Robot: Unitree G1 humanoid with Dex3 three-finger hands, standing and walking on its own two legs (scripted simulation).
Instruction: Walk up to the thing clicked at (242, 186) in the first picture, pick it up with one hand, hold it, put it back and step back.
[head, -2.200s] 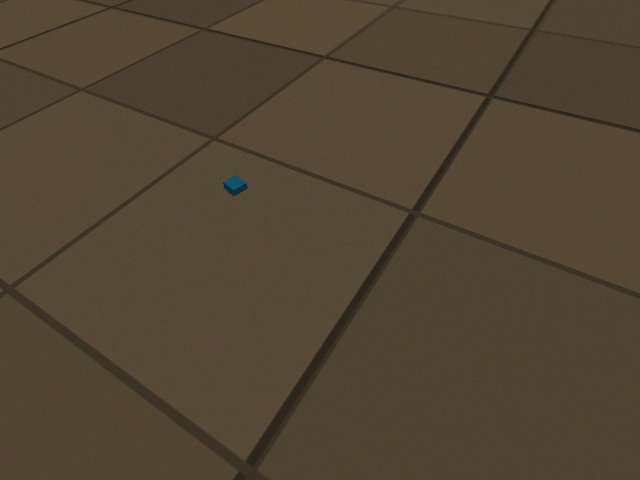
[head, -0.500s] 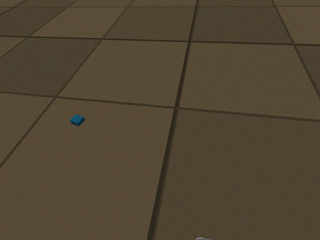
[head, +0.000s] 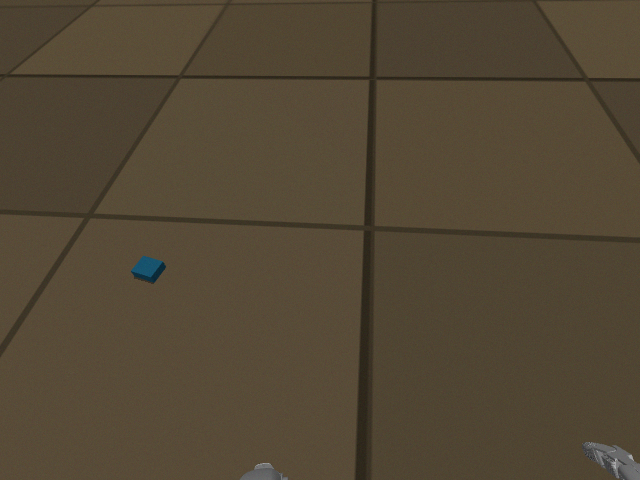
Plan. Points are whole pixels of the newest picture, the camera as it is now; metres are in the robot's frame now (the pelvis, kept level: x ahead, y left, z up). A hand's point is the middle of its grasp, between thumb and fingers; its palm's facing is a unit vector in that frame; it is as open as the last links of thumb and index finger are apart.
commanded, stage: walk up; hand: left
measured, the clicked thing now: (148, 269) +0.98 +0.67 -0.71
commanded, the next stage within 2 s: none
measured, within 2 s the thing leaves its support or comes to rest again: neither
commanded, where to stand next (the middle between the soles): +0.50 +0.62 m, yaw -20 degrees
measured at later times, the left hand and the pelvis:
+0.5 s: hand (3, 433) +0.24 +0.45 -0.08, palm faces -0.09 -0.80 -0.60, open 7.3 cm; pelvis +0.15 +0.14 +0.02, yaw -7 degrees
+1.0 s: hand out of the picture +0.43 +0.61 -0.10, palm faces -0.28 -0.79 -0.55, open 7.3 cm; pelvis +0.28 +0.34 +0.02, yaw -14 degrees
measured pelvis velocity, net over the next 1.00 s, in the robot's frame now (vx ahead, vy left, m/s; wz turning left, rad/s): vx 0.28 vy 0.34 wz -0.24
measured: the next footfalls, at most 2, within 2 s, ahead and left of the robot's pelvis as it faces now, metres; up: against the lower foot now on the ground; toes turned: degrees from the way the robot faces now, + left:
right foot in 0.32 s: +0.21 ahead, -0.01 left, +0.00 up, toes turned -13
left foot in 0.68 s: +0.32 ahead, +0.40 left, +0.00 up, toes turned -6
